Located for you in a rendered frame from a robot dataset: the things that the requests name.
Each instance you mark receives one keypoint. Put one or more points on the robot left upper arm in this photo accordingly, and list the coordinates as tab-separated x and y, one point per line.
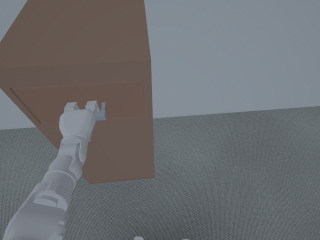
39	222

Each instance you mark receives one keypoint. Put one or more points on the left robot forearm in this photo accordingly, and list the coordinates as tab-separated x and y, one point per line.
57	185

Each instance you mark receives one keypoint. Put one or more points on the cabinet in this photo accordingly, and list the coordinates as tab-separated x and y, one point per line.
70	42

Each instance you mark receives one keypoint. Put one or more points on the robot left hand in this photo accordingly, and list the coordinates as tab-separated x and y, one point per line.
78	122

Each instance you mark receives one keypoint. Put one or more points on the handle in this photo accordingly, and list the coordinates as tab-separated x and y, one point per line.
101	115

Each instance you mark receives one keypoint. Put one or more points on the drawer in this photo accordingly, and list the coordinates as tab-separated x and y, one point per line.
123	99

